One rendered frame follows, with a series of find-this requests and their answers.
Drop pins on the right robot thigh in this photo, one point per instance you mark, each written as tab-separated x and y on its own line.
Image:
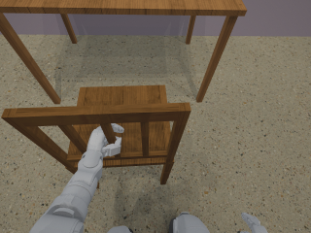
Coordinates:
189	224

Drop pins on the robot right hand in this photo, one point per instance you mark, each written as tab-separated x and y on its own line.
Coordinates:
253	223

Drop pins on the chair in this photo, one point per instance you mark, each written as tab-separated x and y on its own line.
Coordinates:
142	111

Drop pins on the robot left hand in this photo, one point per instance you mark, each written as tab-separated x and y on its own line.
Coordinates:
97	141

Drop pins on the left robot forearm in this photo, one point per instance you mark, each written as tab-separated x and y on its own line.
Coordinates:
78	193

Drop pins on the robot right shin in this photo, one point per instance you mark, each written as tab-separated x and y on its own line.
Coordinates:
183	213

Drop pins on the table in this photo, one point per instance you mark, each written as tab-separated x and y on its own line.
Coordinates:
230	9

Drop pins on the left robot upper arm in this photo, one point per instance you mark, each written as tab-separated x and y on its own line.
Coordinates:
58	224

